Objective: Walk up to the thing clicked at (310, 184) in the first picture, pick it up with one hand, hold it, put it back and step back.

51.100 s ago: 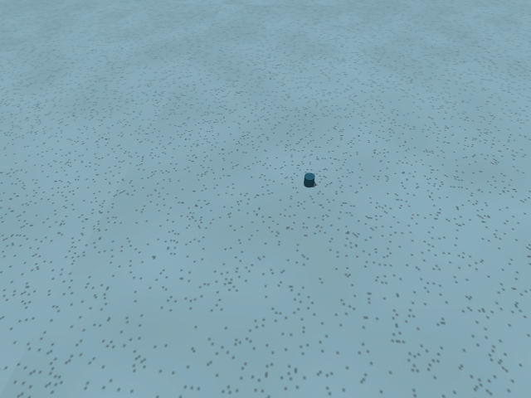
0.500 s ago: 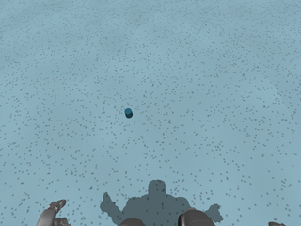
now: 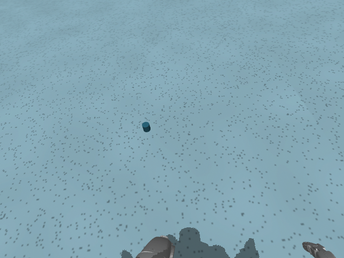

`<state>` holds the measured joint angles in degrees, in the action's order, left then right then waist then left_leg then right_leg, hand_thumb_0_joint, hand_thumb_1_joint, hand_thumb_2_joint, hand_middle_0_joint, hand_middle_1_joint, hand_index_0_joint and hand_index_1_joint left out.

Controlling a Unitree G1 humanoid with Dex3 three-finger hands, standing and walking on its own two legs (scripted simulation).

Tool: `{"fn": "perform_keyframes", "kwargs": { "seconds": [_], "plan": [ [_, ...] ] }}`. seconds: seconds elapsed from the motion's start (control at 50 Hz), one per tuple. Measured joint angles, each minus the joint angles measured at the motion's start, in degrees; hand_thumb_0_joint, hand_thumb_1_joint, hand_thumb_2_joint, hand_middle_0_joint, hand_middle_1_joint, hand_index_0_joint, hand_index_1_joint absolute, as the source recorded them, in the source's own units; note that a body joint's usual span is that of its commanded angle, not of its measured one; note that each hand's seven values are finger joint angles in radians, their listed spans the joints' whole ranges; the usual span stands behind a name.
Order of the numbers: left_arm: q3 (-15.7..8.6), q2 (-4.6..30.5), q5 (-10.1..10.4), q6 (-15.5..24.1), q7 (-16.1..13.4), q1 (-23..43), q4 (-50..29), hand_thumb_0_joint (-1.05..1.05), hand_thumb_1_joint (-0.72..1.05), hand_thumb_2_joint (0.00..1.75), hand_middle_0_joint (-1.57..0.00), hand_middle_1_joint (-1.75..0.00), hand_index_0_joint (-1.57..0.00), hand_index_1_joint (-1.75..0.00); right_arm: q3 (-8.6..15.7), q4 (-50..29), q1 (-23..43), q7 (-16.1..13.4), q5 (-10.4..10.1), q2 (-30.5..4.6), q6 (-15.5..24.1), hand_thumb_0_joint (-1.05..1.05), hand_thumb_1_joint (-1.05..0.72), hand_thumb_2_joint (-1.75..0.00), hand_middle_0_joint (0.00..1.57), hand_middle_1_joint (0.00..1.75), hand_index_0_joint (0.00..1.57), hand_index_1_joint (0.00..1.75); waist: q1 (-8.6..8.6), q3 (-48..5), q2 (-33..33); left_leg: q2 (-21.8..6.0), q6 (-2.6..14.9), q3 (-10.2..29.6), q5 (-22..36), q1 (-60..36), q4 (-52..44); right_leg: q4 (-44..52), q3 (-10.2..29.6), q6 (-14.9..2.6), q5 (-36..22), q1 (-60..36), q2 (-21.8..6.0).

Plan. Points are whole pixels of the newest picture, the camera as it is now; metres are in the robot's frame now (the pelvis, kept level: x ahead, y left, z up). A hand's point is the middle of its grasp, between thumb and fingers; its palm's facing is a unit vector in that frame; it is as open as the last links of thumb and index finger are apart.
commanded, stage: step back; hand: left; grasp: from above
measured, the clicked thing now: (146, 127) +1.05 +0.35 -0.74
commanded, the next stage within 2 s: stand in 1.04 s
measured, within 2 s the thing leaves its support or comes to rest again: neither
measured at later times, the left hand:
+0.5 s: hand out of the picture -0.03 +0.29 -0.14, palm faces +0.09 -0.92 -0.39, open 7.4 cm
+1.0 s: hand out of the picture +0.05 +0.30 -0.16, palm faces +0.11 -0.91 -0.40, open 7.4 cm
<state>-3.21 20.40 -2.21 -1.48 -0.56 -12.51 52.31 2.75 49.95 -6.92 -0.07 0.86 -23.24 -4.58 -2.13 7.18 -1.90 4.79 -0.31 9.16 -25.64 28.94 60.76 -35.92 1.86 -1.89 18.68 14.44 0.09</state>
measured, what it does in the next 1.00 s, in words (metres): steps on the spot: left foot, then right foot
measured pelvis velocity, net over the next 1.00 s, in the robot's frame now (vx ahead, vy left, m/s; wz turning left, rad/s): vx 0.01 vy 0.02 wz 0.09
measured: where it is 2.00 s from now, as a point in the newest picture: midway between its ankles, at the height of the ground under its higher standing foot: outside the picture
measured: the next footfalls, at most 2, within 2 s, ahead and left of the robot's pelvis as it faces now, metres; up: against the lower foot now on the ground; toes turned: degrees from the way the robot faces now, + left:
left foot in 0.24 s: -0.04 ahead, +0.15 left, +0.00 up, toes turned +5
right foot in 0.56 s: +0.06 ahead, -0.10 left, +0.00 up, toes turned +4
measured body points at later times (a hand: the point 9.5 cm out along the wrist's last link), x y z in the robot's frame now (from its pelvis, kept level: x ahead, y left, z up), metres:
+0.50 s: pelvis -0.05 +0.00 +0.00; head -0.04 +0.01 +0.45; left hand -0.03 +0.34 -0.11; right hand +0.03 -0.31 -0.11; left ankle -0.08 +0.14 -0.73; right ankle +0.01 -0.10 -0.70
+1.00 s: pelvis +0.01 +0.02 -0.01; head +0.05 +0.02 +0.44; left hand +0.05 +0.35 -0.13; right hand +0.14 -0.27 -0.14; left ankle +0.05 +0.17 -0.73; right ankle +0.02 -0.10 -0.73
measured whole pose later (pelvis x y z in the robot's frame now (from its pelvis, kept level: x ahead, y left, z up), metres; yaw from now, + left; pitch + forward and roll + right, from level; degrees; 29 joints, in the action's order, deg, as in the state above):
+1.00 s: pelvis +0.01 +0.02 -0.01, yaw +5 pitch -3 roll +1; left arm -2.3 22.2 0.1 1.2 -1.1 -10.1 54.8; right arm 2.5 57.2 -7.0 0.6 1.6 -20.2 -0.8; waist -2.0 7.8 0.7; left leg -2.1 -1.4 -1.7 -14.7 19.3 36.8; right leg -41.4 -0.6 -0.4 22.4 16.5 -2.6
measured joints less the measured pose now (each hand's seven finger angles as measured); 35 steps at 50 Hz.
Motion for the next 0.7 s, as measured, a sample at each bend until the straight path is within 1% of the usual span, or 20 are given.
{"fn": "perform_keyframes", "kwargs": {
  "seconds": [0.04, 0.1, 0.16, 0.2, 0.22, 0.24, 0.26, 0.28, 0.32, 0.36, 0.44, 0.48, 0.52, 0.54, 0.56, 0.58, 0.6, 0.62, 0.66, 0.7],
  "plan": [
    [-0.3, -0.1, 0.1, 0.2, 0.0, -0.1, 0.4, 0.01, 0.9, 0.9, -0.21, -0.3, -0.21, -0.3, 0.0, 0.7, -1.9, 0.1, 0.1, -0.5, 0.5, 0.01, -0.91, -0.9, 0.2, 0.3, 0.2, 0.3, 0.72, -0.8, -0.6, 0.7, -0.42, 0.6, 1.7, -0.8, 2.7, 1.3, -1.1, 0.2, -1.5, 0.7, -0.6],
    [-0.8, 0.1, -0.3, 1.3, 0.1, -0.1, -0.4, 0.01, 0.9, 0.9, -0.21, -0.3, -0.21, -0.3, 0.3, 2.6, -4.6, 0.2, 0.5, -1.3, 0.8, 0.01, -0.91, -0.9, 0.2, 0.3, 0.2, 0.3, 0.8, -1.5, -2.0, -0.7, -1.36, 0.2, 2.7, -4.4, 0.6, 1.4, -2.9, -0.04, -2.5, 2.1, -0.5],
    [-1.5, 0.7, -0.6, 1.9, 0.4, 0.3, -1.0, 0.01, 0.9, 0.9, -0.21, -0.3, -0.21, -0.3, 0.4, 5.1, -7.0, 0.7, 1.2, -1.3, 0.8, 0.01, -0.91, -0.9, 0.2, 0.3, 0.2, 0.3, 0.96, -2.2, -2.3, -2.8, -1.83, -2.0, -0.6, -9.3, -8.4, 0.5, -5.2, -0.47, -2.4, 3.0, -1.2],
    [-1.8, 1.5, -0.6, 2.1, 0.6, 0.6, -1.0, 0.01, 0.9, 0.9, -0.21, -0.3, -0.21, -0.3, 0.4, 6.3, -8.1, 1.3, 1.5, -0.8, 1.2, 0.01, -0.91, -0.9, 0.2, 0.3, 0.2, 0.3, 1.04, -2.6, -1.4, -4.2, -1.24, -4.3, -3.8, -12.8, -16.2, -0.6, -6.3, -0.34, -2.2, 3.6, -2.2],
    [-1.9, 2.0, -0.6, 1.9, 0.8, 0.7, -0.9, 0.01, 0.9, 0.9, -0.21, -0.3, -0.21, -0.3, 0.5, 6.8, -8.5, 1.6, 1.6, -0.5, 1.5, 0.01, -0.91, -0.9, 0.2, 0.3, 0.2, 0.3, 1.17, -2.7, -0.9, -4.7, -0.55, -5.4, -4.0, -14.7, -20.5, -1.1, -6.9, -0.04, -2.1, 3.9, -2.8],
    [-1.9, 2.6, -0.5, 1.7, 0.8, 0.9, -0.6, 0.01, 0.9, 0.9, -0.21, -0.3, -0.21, -0.3, 0.7, 7.4, -8.5, 1.8, 1.6, 0.0, 1.9, 0.01, -0.91, -0.9, 0.2, 0.3, 0.2, 0.3, 1.14, -2.5, 0.3, -4.3, -0.19, -6.2, -0.1, -16.2, -24.1, -1.8, -6.8, 0.28, -2.0, 4.0, -3.6],
    [-2.0, 3.2, -0.5, 1.4, 0.8, 0.7, -0.3, 0.01, 0.9, 0.9, -0.21, -0.3, -0.21, -0.3, 0.8, 7.8, -8.2, 1.9, 1.7, 0.7, 2.3, 0.01, -0.91, -0.9, 0.2, 0.3, 0.2, 0.3, 0.7, -2.0, 2.0, -3.5, -0.06, -7.2, 4.7, -17.6, -26.4, -2.9, -5.6, 0.36, -0.8, 4.1, -4.5],
    [-1.9, 3.5, -0.4, 1.0, 0.7, -0.1, 0.1, 0.01, 0.9, 0.9, -0.21, -0.3, -0.21, -0.3, 1.0, 7.9, -8.3, 2.1, 2.0, 1.2, 2.8, 0.01, -0.91, -0.9, 0.2, 0.3, 0.2, 0.3, 0.38, -2.2, 3.2, -2.9, -0.01, -8.3, 6.6, -18.5, -27.6, -4.7, -3.9, 0.3, 3.2, 4.7, -4.5],
    [-1.7, 3.1, 0.0, 0.3, 0.9, -1.6, 2.0, 0.01, 0.9, 0.9, -0.21, -0.3, -0.21, -0.3, 1.1, 7.2, -9.2, 2.2, 2.3, 1.4, 3.7, 0.01, -0.91, -0.9, 0.2, 0.3, 0.2, 0.3, 1.49, -4.3, 2.9, -3.5, 1.18, -8.1, 5.6, -18.1, -27.8, -10.6, -2.7, 0.56, 8.5, 7.3, -2.6],
    [-1.5, 3.2, 0.4, 0.1, 1.5, -2.0, 3.4, 0.01, 0.9, 0.9, -0.21, -0.3, -0.21, -0.3, 0.9, 7.1, -9.5, 2.1, 2.3, 1.7, 4.2, 0.01, -0.91, -0.9, 0.2, 0.3, 0.2, 0.3, 2.66, -5.1, 2.5, -4.4, 2.12, -7.4, 5.3, -18.8, -29.4, -15.4, -2.1, 0.55, 7.9, 9.0, -1.0],
    [-1.6, 3.9, 0.7, 1.2, 2.5, -2.5, 3.6, 0.01, 0.9, 0.9, -0.21, -0.3, -0.21, -0.3, 0.7, 6.6, -9.1, 1.9, 2.3, 2.2, 5.1, 0.01, -0.91, -0.9, 0.2, 0.3, 0.2, 0.3, 2.71, -4.7, 3.4, -5.3, 1.33, -7.6, 8.8, -19.9, -32.5, -15.3, -2.1, 1.01, 4.9, 10.3, -1.0],
    [-1.6, 3.9, 0.7, 1.3, 2.8, -2.7, 3.8, 0.01, 0.9, 0.9, -0.21, -0.3, -0.21, -0.3, 0.8, 6.1, -8.4, 2.0, 2.3, 2.0, 5.1, 0.01, -0.91, -0.9, 0.2, 0.3, 0.2, 0.3, 2.58, -4.5, 3.6, -5.5, 0.72, -8.1, 8.2, -20.0, -32.2, -12.0, -2.5, 1.41, 4.7, 9.4, -1.3],
    [-1.5, 3.6, 0.8, 1.6, 3.0, -2.9, 4.0, 0.01, 0.9, 0.9, -0.21, -0.3, -0.21, -0.3, 1.0, 5.6, -7.8, 1.9, 2.2, 1.5, 4.9, 0.01, -0.9, -0.9, 0.2, 0.3, 0.2, 0.3, 2.31, -4.4, 3.4, -5.9, 0.16, -8.7, 7.0, -19.8, -30.8, -6.6, -2.9, 1.23, 4.1, 7.1, -1.5],
    [-1.5, 3.3, 0.8, 2.0, 2.9, -3.1, 4.1, 0.01, 0.9, 0.9, -0.21, -0.3, -0.21, -0.3, 1.1, 5.4, -7.4, 1.9, 2.1, 1.0, 4.7, 0.01, -0.9, -0.9, 0.2, 0.3, 0.2, 0.3, 2.12, -4.4, 3.0, -6.2, -0.04, -9.0, 5.8, -19.5, -29.2, -2.8, -3.2, 1.03, 2.6, 5.3, -1.4],
    [-1.5, 2.9, 0.7, 2.6, 2.7, -3.2, 4.3, 0.01, 0.9, 0.9, -0.21, -0.3, -0.21, -0.3, 1.2, 5.2, -7.1, 1.8, 2.0, 0.5, 4.4, 0.01, -0.9, -0.9, 0.2, 0.3, 0.2, 0.3, 1.86, -4.3, 2.1, -6.8, -0.04, -9.0, 4.1, -18.7, -26.6, 0.4, -3.4, 0.86, -1.4, 3.7, -0.9],
    [-1.5, 2.1, 0.4, 3.2, 2.3, -2.9, 4.5, 0.01, 0.9, 0.9, -0.21, -0.3, -0.21, -0.3, 1.3, 5.1, -6.7, 1.5, 1.8, -0.2, 4.1, 0.01, -0.9, -0.9, 0.2, 0.3, 0.2, 0.3, 1.81, -3.7, 0.3, -8.0, 0.92, -8.1, 1.8, -17.8, -23.1, 0.7, -4.3, 0.49, -4.2, 3.1, 0.4],
    [-1.5, 1.4, 0.1, 3.7, 2.0, -2.8, 4.5, 0.01, 0.9, 0.9, -0.21, -0.3, -0.21, -0.3, 1.4, 5.0, -6.4, 1.2, 1.7, -0.5, 3.8, 0.01, -0.91, -0.9, 0.2, 0.3, 0.2, 0.3, 1.8, -3.4, -1.0, -8.0, 1.46, -6.1, -0.7, -16.1, -18.5, -0.2, -5.1, 0.11, -3.8, 3.0, 1.2],
    [-1.4, 0.9, -0.1, 4.1, 1.8, -2.8, 4.3, 0.01, 0.9, 0.9, -0.21, -0.3, -0.21, -0.3, 1.4, 5.1, -6.3, 0.9, 1.6, -0.4, 3.5, 0.01, -0.91, -0.9, 0.2, 0.3, 0.2, 0.3, 1.47, -3.4, -1.5, -6.8, 1.64, -4.7, -2.7, -14.1, -13.7, -0.9, -5.4, -0.19, -2.9, 3.0, 1.3],
    [-1.1, 0.3, -0.2, 4.4, 1.6, -2.8, 3.8, 0.01, 0.9, 0.9, -0.21, -0.3, -0.21, -0.3, 1.3, 5.3, -6.1, 0.8, 1.4, 0.0, 3.4, 0.01, -0.91, -0.9, 0.2, 0.3, 0.2, 0.3, 0.4, -3.3, -1.1, -4.5, 1.63, -4.6, -4.6, -10.6, -7.0, -1.1, -5.0, -0.92, -1.8, 2.5, 0.7],
    [-0.8, -0.3, 0.1, 4.8, 1.4, -2.7, 3.4, 0.01, 0.9, 0.9, -0.21, -0.3, -0.21, -0.3, 1.1, 5.3, -5.6, 1.0, 1.1, 0.0, 3.8, 0.01, -0.91, -0.9, 0.2, 0.3, 0.2, 0.3, 0.01, -2.7, -1.3, -3.9, 1.41, -4.7, -2.8, -7.4, -3.8, 0.6, -5.1, -0.92, -2.1, 1.2, 0.3]
  ]
}}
